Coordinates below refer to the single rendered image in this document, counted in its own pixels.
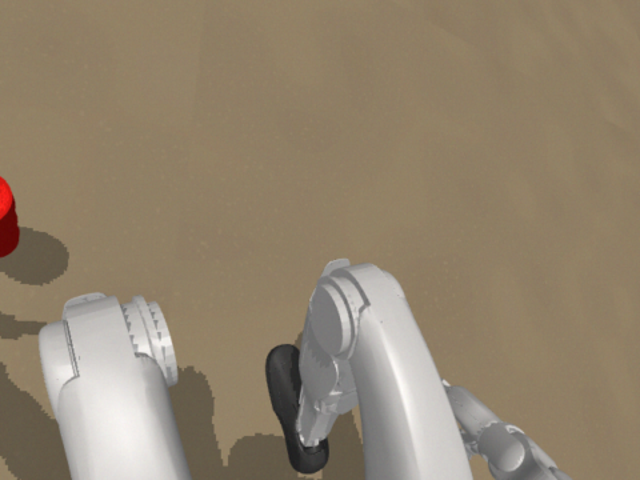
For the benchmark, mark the right robot arm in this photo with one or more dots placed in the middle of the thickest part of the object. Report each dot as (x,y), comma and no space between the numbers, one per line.
(512,455)

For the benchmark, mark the right robot hand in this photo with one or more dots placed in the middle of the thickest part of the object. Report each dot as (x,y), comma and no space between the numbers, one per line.
(473,416)

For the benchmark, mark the right robot foot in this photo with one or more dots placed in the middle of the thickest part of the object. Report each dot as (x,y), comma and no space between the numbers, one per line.
(284,385)

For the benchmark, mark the cup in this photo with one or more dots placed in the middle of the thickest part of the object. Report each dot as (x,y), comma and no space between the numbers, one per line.
(9,231)

